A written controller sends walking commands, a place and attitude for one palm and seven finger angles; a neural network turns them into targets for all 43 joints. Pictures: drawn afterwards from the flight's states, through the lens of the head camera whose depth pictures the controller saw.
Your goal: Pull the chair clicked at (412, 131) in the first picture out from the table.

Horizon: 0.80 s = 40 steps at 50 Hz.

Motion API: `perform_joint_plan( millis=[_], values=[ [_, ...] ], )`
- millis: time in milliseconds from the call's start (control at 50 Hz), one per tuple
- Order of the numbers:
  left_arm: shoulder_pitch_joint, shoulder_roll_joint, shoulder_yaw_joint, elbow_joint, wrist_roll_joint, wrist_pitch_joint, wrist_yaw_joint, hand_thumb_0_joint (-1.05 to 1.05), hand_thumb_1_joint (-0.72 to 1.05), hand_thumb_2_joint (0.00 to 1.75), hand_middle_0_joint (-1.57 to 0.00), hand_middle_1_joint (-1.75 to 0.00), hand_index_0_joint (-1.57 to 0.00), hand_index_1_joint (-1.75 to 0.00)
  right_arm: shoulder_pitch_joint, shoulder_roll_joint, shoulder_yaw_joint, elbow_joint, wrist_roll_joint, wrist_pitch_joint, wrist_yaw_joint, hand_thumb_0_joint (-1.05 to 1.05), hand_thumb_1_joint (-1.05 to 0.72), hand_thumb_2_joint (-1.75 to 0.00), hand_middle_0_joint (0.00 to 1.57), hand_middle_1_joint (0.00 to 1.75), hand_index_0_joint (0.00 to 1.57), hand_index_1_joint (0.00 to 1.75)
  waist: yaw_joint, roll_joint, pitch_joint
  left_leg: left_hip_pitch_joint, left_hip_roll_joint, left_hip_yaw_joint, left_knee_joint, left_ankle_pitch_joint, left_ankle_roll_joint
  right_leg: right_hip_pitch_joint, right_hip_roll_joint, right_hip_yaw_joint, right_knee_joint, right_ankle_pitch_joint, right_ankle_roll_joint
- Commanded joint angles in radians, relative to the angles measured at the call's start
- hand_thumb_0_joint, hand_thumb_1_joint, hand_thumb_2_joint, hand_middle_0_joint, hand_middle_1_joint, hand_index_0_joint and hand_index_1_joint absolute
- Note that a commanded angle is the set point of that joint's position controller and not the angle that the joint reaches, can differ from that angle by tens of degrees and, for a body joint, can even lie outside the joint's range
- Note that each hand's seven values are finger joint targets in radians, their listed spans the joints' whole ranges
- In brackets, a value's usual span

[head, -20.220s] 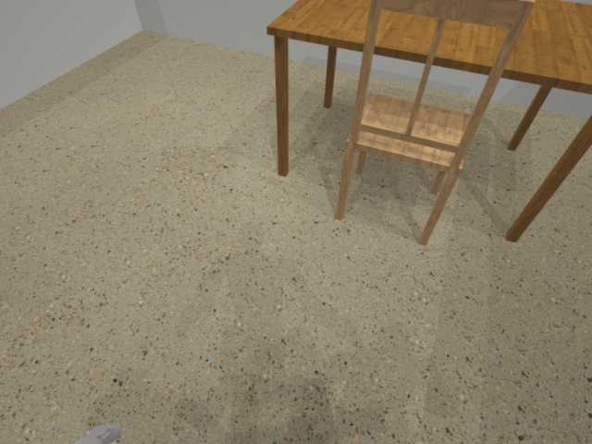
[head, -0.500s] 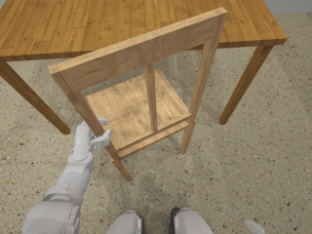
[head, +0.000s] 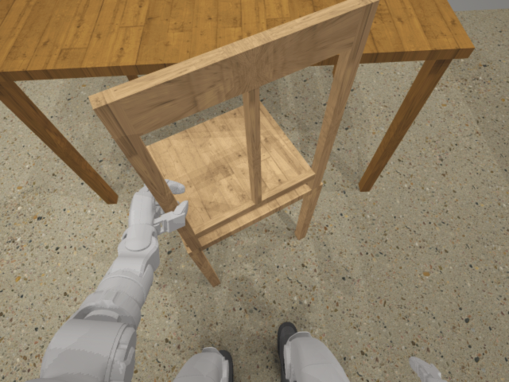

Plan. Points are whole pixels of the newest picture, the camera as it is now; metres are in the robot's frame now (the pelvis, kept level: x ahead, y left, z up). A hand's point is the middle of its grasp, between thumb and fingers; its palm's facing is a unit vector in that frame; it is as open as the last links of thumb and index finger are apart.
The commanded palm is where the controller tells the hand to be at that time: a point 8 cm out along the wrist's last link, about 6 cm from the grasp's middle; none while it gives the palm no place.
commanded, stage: step backward, pulling the chair out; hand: left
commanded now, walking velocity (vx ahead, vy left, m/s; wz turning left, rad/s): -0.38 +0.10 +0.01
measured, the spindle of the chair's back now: (254, 157) +0.50 -0.02 -0.05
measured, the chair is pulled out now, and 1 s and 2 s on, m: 0.13 0.14 0.16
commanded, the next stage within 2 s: none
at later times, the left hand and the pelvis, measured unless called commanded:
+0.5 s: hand (178, 221) +0.38 +0.13 -0.06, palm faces +0.03 -0.97 -0.22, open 5.7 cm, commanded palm +0.39 +0.18 -0.05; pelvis +0.01 +0.00 +0.00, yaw -1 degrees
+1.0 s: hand (178, 221) +0.38 +0.13 -0.06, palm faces +0.01 -0.98 -0.20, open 5.7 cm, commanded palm +0.39 +0.18 -0.05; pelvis +0.00 +0.01 +0.00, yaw +1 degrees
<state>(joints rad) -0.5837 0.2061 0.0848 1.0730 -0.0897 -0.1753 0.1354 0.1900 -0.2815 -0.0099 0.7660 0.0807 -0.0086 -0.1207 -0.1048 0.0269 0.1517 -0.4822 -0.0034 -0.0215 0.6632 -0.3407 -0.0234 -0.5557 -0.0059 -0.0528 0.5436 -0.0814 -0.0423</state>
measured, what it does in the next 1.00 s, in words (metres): stands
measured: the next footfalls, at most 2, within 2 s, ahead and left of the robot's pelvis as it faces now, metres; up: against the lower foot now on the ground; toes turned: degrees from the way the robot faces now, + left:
none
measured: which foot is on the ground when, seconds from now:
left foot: down 0.00-1.00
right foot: down 0.00-1.00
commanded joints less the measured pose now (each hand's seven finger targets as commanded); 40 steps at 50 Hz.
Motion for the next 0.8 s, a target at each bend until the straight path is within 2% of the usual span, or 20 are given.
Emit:
perform_joint_plan(
  millis=[0,20,80,100,160,220,260,280,320,360,420,460,480,520,540,580,620,660,720,780],
  values=[
    [-0.294,0.222,-0.015,-0.206,0.036,-0.059,0.006,0.00,0.90,0.90,-0.50,-1.45,-0.50,-1.45,0.093,-0.143,-0.043,-0.064,-0.006,-0.028,-0.014,0.00,-0.90,-0.90,0.20,0.30,0.20,0.30,0.041,-0.010,-0.542,0.154,0.081,-0.084,-0.136,0.093,0.033,0.312,-0.158,0.134,-0.118,-0.091,0.034],
    [-0.302,0.213,-0.027,-0.221,0.035,-0.061,0.005,0.00,0.90,0.90,-0.50,-1.45,-0.50,-1.45,0.084,-0.143,-0.043,-0.075,-0.003,-0.028,-0.016,0.00,-0.90,-0.90,0.20,0.30,0.20,0.30,0.046,0.006,-0.541,0.139,0.100,-0.092,-0.150,0.117,0.039,0.318,-0.137,0.125,-0.091,-0.100,0.045],
    [-0.319,0.215,-0.046,-0.230,0.029,-0.065,0.009,0.00,0.90,0.90,-0.50,-1.45,-0.50,-1.45,0.085,-0.146,-0.043,-0.095,0.003,-0.027,-0.013,0.00,-0.90,-0.90,0.20,0.30,0.20,0.30,0.048,-0.003,-0.475,0.125,0.110,-0.081,-0.165,-0.027,0.046,0.247,-0.145,0.146,-0.146,-0.323,0.037],
    [-0.308,0.195,-0.058,-0.231,0.030,-0.066,0.007,0.00,0.90,0.90,-0.50,-1.45,-0.50,-1.45,0.083,-0.140,-0.038,-0.094,0.000,-0.032,-0.015,0.00,-0.90,-0.90,0.20,0.30,0.20,0.30,0.054,0.022,-0.466,0.122,0.113,-0.083,-0.185,-0.022,0.046,0.245,-0.131,0.136,-0.129,-0.324,0.037],
    [-0.305,0.208,-0.041,-0.238,0.030,-0.071,0.007,0.00,0.90,0.90,-0.50,-1.45,-0.50,-1.45,0.077,-0.152,-0.041,-0.089,-0.003,-0.036,-0.025,0.00,-0.90,-0.90,0.20,0.30,0.20,0.30,0.065,0.079,-0.481,0.108,0.157,-0.099,-0.217,0.104,0.054,0.279,-0.085,0.103,-0.019,-0.218,0.043],
    [-0.321,0.178,-0.057,-0.245,0.029,-0.076,-0.004,0.00,0.90,0.90,-0.50,-1.45,-0.50,-1.45,0.071,-0.134,-0.041,-0.080,-0.010,-0.035,-0.030,0.00,-0.90,-0.90,0.20,0.30,0.20,0.30,0.067,0.091,-0.498,0.144,0.191,-0.092,-0.187,0.301,0.052,0.301,-0.082,0.098,0.050,-0.033,0.041],
    [-0.326,0.204,-0.037,-0.233,0.032,-0.074,-0.006,0.00,0.90,0.90,-0.50,-1.45,-0.50,-1.45,0.062,-0.138,-0.042,-0.079,-0.013,-0.032,-0.035,0.00,-0.90,-0.90,0.20,0.30,0.20,0.30,0.065,0.084,-0.475,0.110,0.196,-0.101,-0.190,0.285,0.051,0.299,-0.087,0.103,0.070,-0.040,0.034],
    [-0.326,0.196,-0.047,-0.236,0.033,-0.072,-0.009,0.00,0.90,0.90,-0.50,-1.45,-0.50,-1.45,0.055,-0.135,-0.040,-0.079,-0.012,-0.029,-0.032,0.00,-0.90,-0.90,0.20,0.30,0.20,0.30,0.073,0.113,-0.449,0.056,0.199,-0.093,-0.194,0.206,0.051,0.307,-0.095,0.109,0.084,-0.103,0.025],
    [-0.313,0.193,-0.047,-0.228,0.029,-0.078,-0.007,0.00,0.90,0.90,-0.50,-1.45,-0.50,-1.45,0.063,-0.129,-0.040,-0.078,-0.007,-0.033,-0.030,0.00,-0.90,-0.90,0.20,0.30,0.20,0.30,0.075,0.046,-0.439,0.025,0.161,-0.074,-0.140,0.088,0.043,0.295,-0.134,0.158,0.039,-0.152,0.001],
    [-0.282,0.227,-0.016,-0.194,0.031,-0.082,0.000,0.00,0.90,0.90,-0.50,-1.45,-0.50,-1.45,0.092,-0.128,-0.046,-0.069,-0.006,-0.044,-0.032,0.00,-0.90,-0.90,0.20,0.30,0.20,0.30,0.060,-0.071,-0.450,0.083,0.095,-0.051,-0.056,-0.005,0.022,0.228,-0.185,0.218,-0.082,-0.176,-0.018],
    [-0.273,0.220,-0.028,-0.187,0.034,-0.079,0.000,0.00,0.90,0.90,-0.50,-1.45,-0.50,-1.45,0.115,-0.109,-0.039,-0.056,-0.001,-0.053,-0.024,0.00,-0.90,-0.90,0.20,0.30,0.20,0.30,0.056,-0.171,-0.499,0.150,0.023,-0.008,0.054,-0.106,0.006,0.228,-0.282,0.277,-0.222,-0.220,-0.031],
    [-0.257,0.235,-0.012,-0.169,0.035,-0.067,0.003,0.00,0.90,0.90,-0.50,-1.45,-0.50,-1.45,0.112,-0.120,-0.041,-0.050,0.000,-0.055,-0.021,0.00,-0.90,-0.90,0.20,0.30,0.20,0.30,0.059,-0.168,-0.505,0.165,0.009,-0.009,0.113,-0.126,0.001,0.244,-0.319,0.282,-0.245,-0.162,-0.048],
    [-0.261,0.224,-0.018,-0.179,0.038,-0.063,0.001,0.00,0.90,0.90,-0.50,-1.45,-0.50,-1.45,0.112,-0.117,-0.037,-0.042,-0.002,-0.055,-0.018,0.00,-0.90,-0.90,0.20,0.30,0.20,0.30,0.063,-0.127,-0.525,0.168,0.019,-0.015,0.091,-0.123,-0.001,0.283,-0.328,0.263,-0.214,-0.065,-0.052],
    [-0.293,0.197,-0.037,-0.201,0.037,-0.055,-0.002,0.00,0.90,0.90,-0.50,-1.45,-0.50,-1.45,0.105,-0.117,-0.028,-0.032,-0.003,-0.054,-0.018,0.00,-0.90,-0.90,0.20,0.30,0.20,0.30,0.053,-0.099,-0.554,0.181,0.043,-0.033,-0.043,-0.017,0.002,0.350,-0.298,0.195,-0.125,0.107,-0.031],
    [-0.301,0.189,-0.044,-0.210,0.035,-0.053,-0.002,0.00,0.90,0.90,-0.50,-1.45,-0.50,-1.45,0.094,-0.126,-0.030,-0.036,-0.004,-0.051,-0.021,0.00,-0.90,-0.90,0.20,0.30,0.20,0.30,0.054,-0.069,-0.548,0.179,0.071,-0.061,-0.106,0.091,0.013,0.356,-0.256,0.161,-0.083,0.129,-0.006],
    [-0.315,0.183,-0.048,-0.223,0.034,-0.052,0.000,0.00,0.90,0.90,-0.50,-1.45,-0.50,-1.45,0.087,-0.144,-0.039,-0.052,-0.004,-0.041,-0.028,0.00,-0.90,-0.90,0.20,0.30,0.20,0.30,0.060,0.000,-0.530,0.181,0.137,-0.103,-0.149,0.258,0.037,0.341,-0.172,0.104,-0.026,0.103,0.037],
    [-0.356,0.137,-0.093,-0.250,0.024,-0.059,-0.005,0.00,0.90,0.90,-0.50,-1.45,-0.50,-1.45,0.071,-0.133,-0.035,-0.077,-0.002,-0.036,-0.025,0.00,-0.90,-0.90,0.20,0.30,0.20,0.30,0.064,0.022,-0.506,0.159,0.172,-0.098,-0.180,0.198,0.048,0.327,-0.150,0.103,-0.010,-0.073,0.040],
    [-0.365,0.129,-0.092,-0.260,0.024,-0.054,-0.007,0.00,0.90,0.90,-0.50,-1.45,-0.50,-1.45,0.054,-0.135,-0.033,-0.078,-0.010,-0.033,-0.034,0.00,-0.90,-0.90,0.20,0.30,0.20,0.30,0.074,0.096,-0.489,0.135,0.203,-0.108,-0.222,0.243,0.054,0.336,-0.113,0.072,0.065,-0.073,0.039],
    [-0.363,0.130,-0.083,-0.267,0.029,-0.054,-0.013,0.00,0.90,0.90,-0.50,-1.45,-0.50,-1.45,0.048,-0.124,-0.038,-0.084,-0.017,-0.020,-0.033,0.00,-0.90,-0.90,0.20,0.30,0.20,0.30,0.078,0.092,-0.483,0.113,0.218,-0.098,-0.181,0.340,0.044,0.360,-0.125,0.091,0.113,0.033,0.023],
    [-0.342,0.151,-0.072,-0.248,0.027,-0.049,-0.014,0.00,0.90,0.90,-0.50,-1.45,-0.50,-1.45,0.060,-0.127,-0.043,-0.082,-0.010,-0.012,-0.037,0.00,-0.90,-0.90,0.20,0.30,0.20,0.30,0.070,0.013,-0.488,0.099,0.176,-0.073,-0.111,0.246,0.018,0.356,-0.181,0.143,0.079,0.130,-0.011]
  ],
)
